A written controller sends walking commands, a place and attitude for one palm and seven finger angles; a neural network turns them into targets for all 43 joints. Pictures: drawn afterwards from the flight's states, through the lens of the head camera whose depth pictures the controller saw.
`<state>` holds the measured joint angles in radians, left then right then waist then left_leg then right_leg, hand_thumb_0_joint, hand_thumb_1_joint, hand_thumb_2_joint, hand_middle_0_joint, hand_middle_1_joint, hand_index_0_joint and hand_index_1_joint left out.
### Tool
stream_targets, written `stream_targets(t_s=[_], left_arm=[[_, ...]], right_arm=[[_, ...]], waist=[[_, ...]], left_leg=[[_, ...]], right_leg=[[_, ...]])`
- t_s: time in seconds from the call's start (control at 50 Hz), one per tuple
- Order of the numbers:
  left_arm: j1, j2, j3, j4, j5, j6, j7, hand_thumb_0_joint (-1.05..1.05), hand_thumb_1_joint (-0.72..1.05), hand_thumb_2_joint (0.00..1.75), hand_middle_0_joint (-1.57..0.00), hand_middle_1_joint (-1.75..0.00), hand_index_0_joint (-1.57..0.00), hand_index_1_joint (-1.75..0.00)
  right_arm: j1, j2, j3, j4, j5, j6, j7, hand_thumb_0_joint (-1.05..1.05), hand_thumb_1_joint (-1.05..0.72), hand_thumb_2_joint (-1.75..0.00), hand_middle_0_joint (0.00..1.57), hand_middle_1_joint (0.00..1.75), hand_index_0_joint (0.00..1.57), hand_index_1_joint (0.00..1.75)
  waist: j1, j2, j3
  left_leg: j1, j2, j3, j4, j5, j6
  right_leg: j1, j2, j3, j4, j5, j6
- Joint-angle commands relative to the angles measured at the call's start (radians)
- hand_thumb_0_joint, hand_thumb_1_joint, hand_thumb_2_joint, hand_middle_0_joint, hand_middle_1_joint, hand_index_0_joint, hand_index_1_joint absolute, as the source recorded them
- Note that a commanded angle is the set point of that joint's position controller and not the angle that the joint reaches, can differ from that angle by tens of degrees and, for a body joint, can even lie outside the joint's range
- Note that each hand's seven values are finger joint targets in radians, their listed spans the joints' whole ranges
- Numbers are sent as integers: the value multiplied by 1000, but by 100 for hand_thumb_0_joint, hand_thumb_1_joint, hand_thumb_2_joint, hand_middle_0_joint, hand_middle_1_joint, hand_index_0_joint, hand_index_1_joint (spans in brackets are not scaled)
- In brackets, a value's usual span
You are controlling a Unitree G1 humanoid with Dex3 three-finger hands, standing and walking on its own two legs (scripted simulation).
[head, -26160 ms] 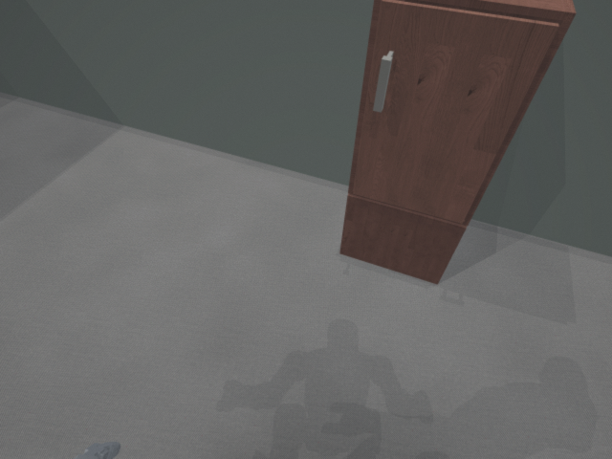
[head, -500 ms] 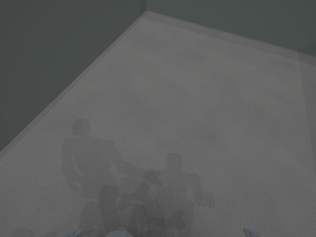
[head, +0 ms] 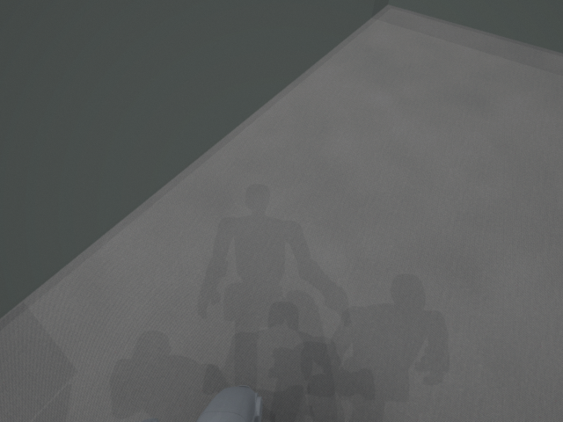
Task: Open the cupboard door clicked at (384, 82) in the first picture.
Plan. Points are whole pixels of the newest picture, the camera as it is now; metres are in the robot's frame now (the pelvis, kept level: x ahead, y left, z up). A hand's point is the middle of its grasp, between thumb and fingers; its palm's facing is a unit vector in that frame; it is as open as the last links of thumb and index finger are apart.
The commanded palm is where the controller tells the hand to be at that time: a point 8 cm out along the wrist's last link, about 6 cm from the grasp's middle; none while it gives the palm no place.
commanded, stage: turn to face it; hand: left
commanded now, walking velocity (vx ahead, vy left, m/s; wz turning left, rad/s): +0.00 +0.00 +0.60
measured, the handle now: out of the picture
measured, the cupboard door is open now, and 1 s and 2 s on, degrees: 49 49 49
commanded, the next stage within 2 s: none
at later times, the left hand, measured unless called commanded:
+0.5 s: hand out of the picture +0.04 +0.25 -0.16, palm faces +0.31 -0.91 -0.26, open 7.4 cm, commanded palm none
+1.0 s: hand out of the picture -0.03 +0.18 -0.17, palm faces +0.60 -0.76 -0.24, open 7.3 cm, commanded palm none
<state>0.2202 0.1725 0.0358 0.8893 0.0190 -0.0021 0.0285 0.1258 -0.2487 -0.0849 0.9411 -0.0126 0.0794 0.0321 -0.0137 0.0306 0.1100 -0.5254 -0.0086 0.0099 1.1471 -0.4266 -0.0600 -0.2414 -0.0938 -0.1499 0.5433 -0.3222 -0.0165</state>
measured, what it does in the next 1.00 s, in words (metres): steps on the spot, turning left: left foot, then right foot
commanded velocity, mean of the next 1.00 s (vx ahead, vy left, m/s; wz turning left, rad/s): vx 0.00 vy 0.00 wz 0.60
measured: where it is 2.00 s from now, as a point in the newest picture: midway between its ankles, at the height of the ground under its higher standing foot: outside the picture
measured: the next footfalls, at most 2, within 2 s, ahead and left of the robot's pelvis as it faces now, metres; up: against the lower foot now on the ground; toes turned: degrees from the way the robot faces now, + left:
left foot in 0.24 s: +0.03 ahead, +0.13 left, +0.00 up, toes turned +15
right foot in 0.64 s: +0.10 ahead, -0.11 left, +0.00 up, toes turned +20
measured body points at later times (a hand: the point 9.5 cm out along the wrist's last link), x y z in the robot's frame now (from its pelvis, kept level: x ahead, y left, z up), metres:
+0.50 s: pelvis +0.01 +0.02 +0.00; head +0.06 +0.04 +0.45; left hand +0.03 +0.30 -0.14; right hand +0.17 -0.20 -0.14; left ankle -0.01 +0.12 -0.74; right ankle +0.05 -0.14 -0.68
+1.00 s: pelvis +0.03 -0.02 +0.00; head +0.08 +0.02 +0.44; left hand -0.07 +0.22 -0.15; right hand +0.25 -0.17 -0.15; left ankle -0.05 +0.08 -0.71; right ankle +0.07 -0.12 -0.74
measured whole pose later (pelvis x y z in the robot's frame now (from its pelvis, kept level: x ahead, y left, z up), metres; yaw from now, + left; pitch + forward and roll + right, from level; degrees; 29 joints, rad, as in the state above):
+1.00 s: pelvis +0.03 -0.02 +0.00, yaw +37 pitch +1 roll +2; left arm 0.21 0.19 0.05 0.89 0.03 0.00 0.02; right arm 0.11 -0.23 -0.08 0.95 -0.01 0.08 0.04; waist 0.00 -0.03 0.12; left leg -0.38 0.02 0.08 0.79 -0.44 -0.05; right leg -0.21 -0.16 -0.27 0.57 -0.35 0.01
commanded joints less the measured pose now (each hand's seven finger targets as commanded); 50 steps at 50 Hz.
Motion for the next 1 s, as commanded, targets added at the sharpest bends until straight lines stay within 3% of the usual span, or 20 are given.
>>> stream_targets(t_s=[0.0,0.1,0.16,0.18,0.2,0.22,0.26,0.3,0.36,0.5,0.56,0.58,0.6,0.62,0.64,0.66,0.7,0.74,0.9,0.98], left_arm=[[86,199,54,-42,6,-20,12,0,90,90,-20,-30,-20,-30],[106,232,72,-21,12,-13,8,0,90,90,-20,-30,-20,-30],[74,247,79,-20,5,-11,-2,0,90,90,-20,-30,-20,-30],[55,239,78,-28,-3,-8,-6,0,90,90,-20,-30,-20,-30],[40,176,69,-68,-10,-2,-16,0,90,90,-20,-30,-20,-30],[-52,147,45,-116,-2,6,-11,0,90,90,-20,-30,-20,-30],[-98,148,53,-96,0,24,0,0,90,90,-20,-30,-20,-30],[-57,154,60,-54,2,32,-13,0,90,90,-20,-30,-20,-30],[-27,146,57,-40,2,33,-19,0,90,90,-20,-30,-20,-30],[-91,132,48,-84,-5,27,-16,0,90,90,-20,-30,-20,-30],[-26,135,49,-77,-10,14,-13,0,90,90,-20,-30,-20,-30],[23,150,55,-68,-11,5,-9,0,90,90,-20,-30,-20,-30],[69,210,69,-60,0,-8,-2,0,90,90,-20,-30,-20,-30],[84,302,84,-62,16,-15,6,0,90,90,-20,-30,-20,-30],[65,284,71,-65,5,-12,8,0,90,90,-20,-30,-20,-30],[7,248,64,-74,2,-10,12,0,90,90,-20,-30,-20,-30],[-75,182,42,-94,-3,-9,8,0,90,90,-20,-30,-20,-30],[-71,168,41,-97,0,-13,10,0,90,90,-20,-30,-20,-30],[60,223,67,-42,10,-11,6,0,90,90,-20,-30,-20,-30],[54,250,81,-35,6,-6,-3,0,90,90,-20,-30,-20,-30]], right_arm=[[-82,-35,2,-92,1,-24,1,0,-90,-90,20,30,20,30],[-113,-23,11,-103,5,-34,2,0,-90,-90,20,30,20,30],[-28,-48,4,-92,0,-44,-3,0,-90,-90,20,30,20,30],[52,-95,-9,-74,-6,-51,-3,0,-90,-90,20,30,20,30],[124,-217,-41,-67,-17,-59,-10,0,-90,-90,20,30,20,30],[192,-272,-50,-54,-9,-50,-17,0,-90,-90,20,30,20,30],[138,-234,-41,-64,-10,-56,-44,0,-90,-90,20,30,20,30],[33,-188,-23,-94,-12,-61,-48,0,-90,-90,20,30,20,30],[26,-173,-18,-95,-10,-71,-46,0,-90,-90,20,30,20,30],[54,-180,-31,-88,-17,-60,-39,0,-90,-90,20,30,20,30],[21,-180,-37,-100,-13,-53,-40,0,-90,-90,20,30,20,30],[7,-166,-38,-108,-6,-52,-39,0,-90,-90,20,30,20,30],[19,-122,-33,-114,3,-54,-32,0,-90,-90,20,30,20,30],[27,-59,-25,-135,7,-57,-25,0,-90,-90,20,30,20,30],[25,-103,-32,-124,-5,-45,-26,0,-90,-90,20,30,20,30],[21,-90,-34,-105,-5,-32,-24,0,-90,-90,20,30,20,30],[37,-73,-27,-74,-7,-20,-10,0,-90,-90,20,30,20,30],[41,-59,-20,-62,-5,-15,-3,0,-90,-90,20,30,20,30],[-70,-25,2,-84,2,-26,2,0,-90,-90,20,30,20,30],[-9,-44,1,-83,2,-44,-2,0,-90,-90,20,30,20,30]], waist=[[48,-221,-157],[67,-252,-147],[13,-198,-180],[-36,-122,-222],[-77,183,-268],[-104,241,-242],[-76,188,-200],[-16,124,-149],[8,89,-163],[-9,117,-155],[23,140,-175],[51,97,-191],[71,-61,-220],[81,-342,-211],[69,-281,-188],[39,-287,-157],[-9,-226,-106],[-11,-229,-112],[58,-234,-137],[26,-231,-182]], left_leg=[[-41,29,39,-144,-22,-12],[68,23,95,-369,-34,14],[258,-2,126,-592,114,37],[431,42,81,-703,280,62],[615,307,-285,-730,618,198],[586,447,-412,-754,869,300],[483,375,-354,-764,732,287],[383,286,-249,-793,618,239],[379,234,-197,-794,609,217],[339,213,-283,-769,554,222],[260,188,-324,-704,566,200],[188,155,-313,-656,488,166],[53,69,-237,-529,281,101],[-103,-87,-43,-265,-153,18],[-77,-30,-84,-37,-201,26],[-79,-5,-92,80,-145,20],[-74,29,-59,150,4,1],[-55,35,-28,99,45,-9],[38,30,75,-297,-36,-1],[224,2,118,-564,87,25]], right_leg=[[254,-239,94,-116,722,-85],[238,-283,54,-75,732,-92],[152,-270,-13,49,668,-39],[40,-252,-49,197,550,5],[-253,-105,-79,429,-19,85],[-368,-40,28,577,-358,95],[-400,-45,142,650,-265,97],[-358,-36,159,653,-129,103],[-313,-12,150,575,-68,108],[-195,54,122,288,-100,99],[-15,93,104,67,-12,85],[112,77,107,-76,95,78],[271,-70,238,-212,144,43],[324,-356,500,-254,322,-77],[187,-418,473,-237,360,-147],[123,-355,439,-235,340,-146],[71,-240,218,-205,397,-96],[89,-213,135,-197,452,-77],[212,-277,61,-122,612,-99],[167,-278,-3,6,593,-49]])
